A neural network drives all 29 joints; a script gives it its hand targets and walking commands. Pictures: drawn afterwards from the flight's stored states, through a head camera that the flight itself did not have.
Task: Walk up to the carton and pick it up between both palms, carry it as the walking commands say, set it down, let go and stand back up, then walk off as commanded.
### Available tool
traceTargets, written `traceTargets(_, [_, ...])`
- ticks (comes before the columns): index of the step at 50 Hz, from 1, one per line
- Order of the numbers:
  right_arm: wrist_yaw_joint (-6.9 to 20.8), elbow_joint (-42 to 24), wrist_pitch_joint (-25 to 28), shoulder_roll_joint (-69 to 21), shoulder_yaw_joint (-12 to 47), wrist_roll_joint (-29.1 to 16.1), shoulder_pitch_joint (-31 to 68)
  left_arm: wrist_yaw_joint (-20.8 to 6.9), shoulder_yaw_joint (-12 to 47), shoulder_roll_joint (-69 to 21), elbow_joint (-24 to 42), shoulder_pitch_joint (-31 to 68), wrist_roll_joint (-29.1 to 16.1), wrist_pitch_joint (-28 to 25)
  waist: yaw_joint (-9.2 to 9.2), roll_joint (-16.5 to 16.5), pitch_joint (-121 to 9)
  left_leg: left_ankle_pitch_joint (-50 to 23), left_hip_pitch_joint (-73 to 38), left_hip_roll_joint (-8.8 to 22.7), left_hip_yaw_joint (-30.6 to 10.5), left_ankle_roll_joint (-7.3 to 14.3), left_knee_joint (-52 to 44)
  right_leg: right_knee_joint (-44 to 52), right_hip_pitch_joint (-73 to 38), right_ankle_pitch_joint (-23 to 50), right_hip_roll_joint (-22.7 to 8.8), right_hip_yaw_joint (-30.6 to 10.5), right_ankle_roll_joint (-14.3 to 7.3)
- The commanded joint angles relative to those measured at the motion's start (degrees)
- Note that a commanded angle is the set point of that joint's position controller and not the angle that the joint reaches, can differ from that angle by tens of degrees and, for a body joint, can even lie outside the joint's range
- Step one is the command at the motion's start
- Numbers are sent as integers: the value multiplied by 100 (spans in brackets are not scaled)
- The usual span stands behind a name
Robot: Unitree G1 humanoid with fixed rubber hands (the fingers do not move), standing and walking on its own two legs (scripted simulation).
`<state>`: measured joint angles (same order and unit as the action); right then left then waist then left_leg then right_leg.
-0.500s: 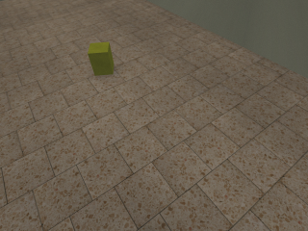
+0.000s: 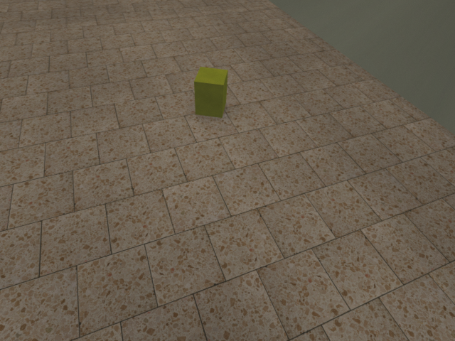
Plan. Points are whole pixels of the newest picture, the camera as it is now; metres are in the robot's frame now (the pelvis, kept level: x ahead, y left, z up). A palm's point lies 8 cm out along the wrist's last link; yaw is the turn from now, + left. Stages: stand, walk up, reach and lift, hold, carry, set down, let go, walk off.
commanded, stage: walk up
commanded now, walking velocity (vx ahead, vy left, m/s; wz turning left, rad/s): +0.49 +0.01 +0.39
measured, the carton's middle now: (211, 92) +1.79 +0.08 -0.64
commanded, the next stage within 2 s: none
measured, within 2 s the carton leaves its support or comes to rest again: neither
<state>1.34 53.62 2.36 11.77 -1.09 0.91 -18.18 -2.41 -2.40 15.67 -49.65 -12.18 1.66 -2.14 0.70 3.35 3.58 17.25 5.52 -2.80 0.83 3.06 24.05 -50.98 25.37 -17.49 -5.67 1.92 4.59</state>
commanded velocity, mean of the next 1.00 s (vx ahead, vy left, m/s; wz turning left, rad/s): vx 0.50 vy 0.01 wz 0.20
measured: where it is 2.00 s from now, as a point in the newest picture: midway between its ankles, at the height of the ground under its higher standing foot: (207, 205)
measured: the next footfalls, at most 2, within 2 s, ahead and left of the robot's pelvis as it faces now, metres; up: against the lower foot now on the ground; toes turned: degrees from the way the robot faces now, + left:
right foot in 0.14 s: +0.21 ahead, -0.14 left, +0.00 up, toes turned -2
left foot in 0.40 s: +0.25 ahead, +0.13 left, +0.00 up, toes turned +14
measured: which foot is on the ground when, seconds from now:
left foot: down 0.00-0.14, up 0.16-0.38, down 0.40-0.80, up 0.82-1.00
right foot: up 0.00-0.12, down 0.14-0.42, up 0.44-0.78, down 0.80-1.00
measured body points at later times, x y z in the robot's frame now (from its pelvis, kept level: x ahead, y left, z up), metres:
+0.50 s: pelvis +0.23 +0.03 -0.01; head +0.25 +0.06 +0.43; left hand +0.23 +0.28 -0.17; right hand +0.36 -0.22 -0.12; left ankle +0.22 +0.12 -0.74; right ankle +0.17 -0.12 -0.68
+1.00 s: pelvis +0.50 +0.03 -0.02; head +0.54 +0.04 +0.43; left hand +0.58 +0.28 -0.15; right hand +0.60 -0.21 -0.16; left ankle +0.46 +0.13 -0.69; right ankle +0.55 -0.07 -0.74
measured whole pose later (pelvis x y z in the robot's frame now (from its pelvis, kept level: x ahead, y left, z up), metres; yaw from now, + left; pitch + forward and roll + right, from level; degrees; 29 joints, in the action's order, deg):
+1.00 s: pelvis +0.50 +0.03 -0.02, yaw +13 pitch +0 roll -4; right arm 1.8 50.0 1.8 12.7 -3.1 0.7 -16.1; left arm -1.0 -2.2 10.3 -48.2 -10.3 0.7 -3.6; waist 2.8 -4.3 4.2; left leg 20.8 29.0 7.0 0.8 -0.8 65.0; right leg -34.5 17.8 -16.7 0.7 12.3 -2.3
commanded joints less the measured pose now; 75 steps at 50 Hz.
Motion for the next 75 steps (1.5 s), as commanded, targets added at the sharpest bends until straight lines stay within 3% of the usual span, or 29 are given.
traceTargets(1, [-30, -221, 80, 1317, -295, 23, -258, 2, -26, 316, 637, 734, -94, -113, 235, -1494, 558, -132, 555, 1630, -1711, 766, -1549, 1014, 139, 15, 22, 166, 40])
traceTargets(3, [-23, -314, 65, 1403, -297, 11, -181, 35, -108, 338, 675, 612, -75, -136, 67, -913, 398, -1015, 690, 1607, -1790, 685, -1150, 1328, -336, 209, 178, 270, 4])
traceTargets(5, [5, -478, 120, 1266, -257, -49, 189, 152, -229, 543, 221, -847, -85, -209, -695, -157, -574, -2152, 1678, 953, -1026, 240, 410, 2133, -2714, 810, 134, 83, -277])
traceTargets(7, [-23, -898, 146, 736, -138, -66, 428, 307, -396, 1494, -99, -2474, -9, -200, -1190, 1441, -1513, 840, 3165, -100, -162, -166, 3207, 3791, -4309, -560, -2234, -2961, -933])
traceTargets(8, [-11, -925, 104, 937, -184, -4, 556, 297, -336, 1480, -27, -2095, -22, -171, -932, 734, -1321, 743, 3379, 269, -443, -178, 3740, 3980, -4074, -1314, -2349, -3169, -1163])
traceTargets(11, [84, -508, 61, 832, -223, 14, -202, 190, -248, 677, 411, -522, 50, -204, -223, 850, -449, 299, 2922, 805, -460, -295, 3888, 3752, -2326, -838, -1695, -1701, -1206])
traceTargets(16, [209, -780, -122, 571, -127, -32, 165, 72, -214, 737, 504, 126, 2, -175, 52, 799, 335, 449, 1653, 1039, -99, -455, 1813, 4146, -647, -583, -1469, -676, -962])
traceTargets(19, [166, -609, -21, 721, -202, -52, -244, 3, -191, 600, 494, 232, -42, -138, 498, -43, -161, -468, 61, 589, 570, -465, 671, 3123, -53, -783, -810, 6, -688])
traceTargets(20, [116, -178, 63, 1102, -346, 51, -1121, -19, -125, 267, 515, 384, -74, -130, 983, -1499, -402, 344, -1019, 1194, -501, -327, -115, 1441, 772, -1000, -173, 438, -469])
traceTargets(21, [35, 14, 17, 1774, -527, 97, -1905, -12, -121, 20, 985, 653, -130, -167, 1182, -2979, -694, 1177, -1777, 2657, -2951, 244, -1229, -762, 1974, -1515, 558, 884, -234])
traceTargets(22, [-76, -91, -4, 1795, -502, 79, -1953, 48, -190, 270, 1127, 1053, -100, -125, 1236, -2375, -345, 1501, -1491, 2920, -3704, 547, -1548, -1246, 2145, -1390, 291, 111, -283])
traceTargets(24, [-104, -277, 73, 1435, -400, 33, -1171, 45, -88, 194, 797, 841, 6, -171, 758, -1468, 278, 1236, -844, 2763, -3002, 677, -1512, -1866, 2599, -848, -13, -128, -300])
traceTargets(28, [-134, -386, 253, 1134, -256, -42, -750, -63, -120, 189, 775, 803, 2, -43, 519, -1066, 17, -1705, -807, 2186, -1765, 508, -1107, -1424, 2110, -15, -34, -86, -37])
traceTargets(33, [-166, -231, 225, 1102, -311, -13, -793, -141, -15, -9, 927, 1312, -90, -23, 535, -1298, 349, -2555, -610, 1837, -661, 321, -1225, 485, 1368, 468, 121, 407, -8])
traceTargets(36, [-167, -131, 233, 1264, -364, -49, -598, -132, -78, 35, 876, 782, -114, -95, 51, -1539, -25, -3904, 125, 1525, -38, 214, -345, 1456, -339, 309, 553, 764, -290])
traceTargets(38, [-137, -237, 254, 955, -230, -26, -667, 40, -304, 394, 464, -337, -74, -130, -533, -351, -822, -4979, 1361, 1129, 192, -56, 1524, 1621, -2711, 917, 452, 733, -647])
traceTargets(40, [-131, -683, 239, 519, -189, -153, -465, 155, -494, 1370, 316, -1962, -2, -121, -939, 1319, -2333, 810, 3223, 186, 8, -323, 4713, 3115, -4589, 650, -2183, -2678, -1348])
traceTargets(43, [-80, -593, 209, 570, -272, -52, -446, 197, -293, 862, 425, -847, -103, -136, -513, 203, -1320, 437, 3494, 847, -326, -284, 5415, 3422, -3110, -95, -1918, -2174, -1638])
traceTargets(45, [-36, -487, 111, 440, -299, 18, -802, 196, -245, 483, 548, -232, -122, -201, -72, 262, -1011, 368, 2931, 1094, -297, -337, 4922, 3426, -2174, 164, -1615, -1266, -1389])
traceTargets(53, [126, -796, -26, 490, -135, -136, 236, 92, -217, 708, 301, 338, -63, -198, 233, 692, 20, -330, 1174, 1001, 220, -439, 1262, 3981, -481, -357, -1196, -405, -1045])
traceTargets(55, [76, -474, 40, 673, -205, -80, -259, 70, -134, 445, 385, 356, -78, -189, 543, -278, -291, -659, -24, 671, 549, -322, 728, 2982, -3, -1006, -617, 73, -800])
traceTargets(56, [6, -167, 99, 1017, -319, 23, -1032, 89, -103, 270, 397, 522, -153, -175, 930, -1328, -819, 164, -1031, 1392, -571, -143, 56, 1252, 591, -1001, -114, 608, -606])
traceTargets(57, [-130, 4, 77, 1676, -476, 92, -1786, 94, -74, 82, 706, 610, -197, -228, 1206, -3397, -902, 1406, -1733, 2689, -3096, 138, -1222, -882, 1851, -1399, 556, 769, -388])
traceTargets(58, [-168, -64, 51, 1622, -389, 82, -1662, 117, -115, 254, 824, 819, -151, -211, 1077, -2676, -492, 1547, -1434, 3063, -3976, 610, -1473, -1543, 2180, -1261, 478, 104, -396])
traceTargets(61, [-222, -266, 149, 1142, -253, 65, -693, 55, -11, 191, 390, 668, -29, -213, 585, -1136, -264, 527, -1018, 2498, -2623, 645, -1154, -1911, 2336, -471, 64, -181, -389])
traceTargets(66, [-244, -228, 330, 1050, -225, -67, -669, -58, -6, 93, 488, 729, -8, -21, 388, -1203, -292, -2441, -785, 2160, -1490, 576, -923, -936, 1707, 153, 10, -96, -122])
traceTargets(70, [-147, -185, 280, 901, -230, 76, -396, -119, 35, -15, 493, 1066, -128, 21, 360, -1402, 315, -2055, 506, 1649, -570, 458, -1121, 662, 251, 290, 262, 449, -106])
traceTargets(74, [-152, -216, 176, 938, -197, 65, -554, 30, -110, 289, 386, 221, -150, -85, -137, -1044, -415, -3548, 1115, 1174, -399, 145, 389, 2021, -1841, 1033, 564, 722, -315])
traceTargets(75, [-151, -257, 219, 727, -129, 20, -456, 95, -199, 555, 249, -478, -71, -155, -577, -792, -845, -3655, 1864, 954, -154, -130, 1412, 2075, -2966, 1421, 6, 139, -597])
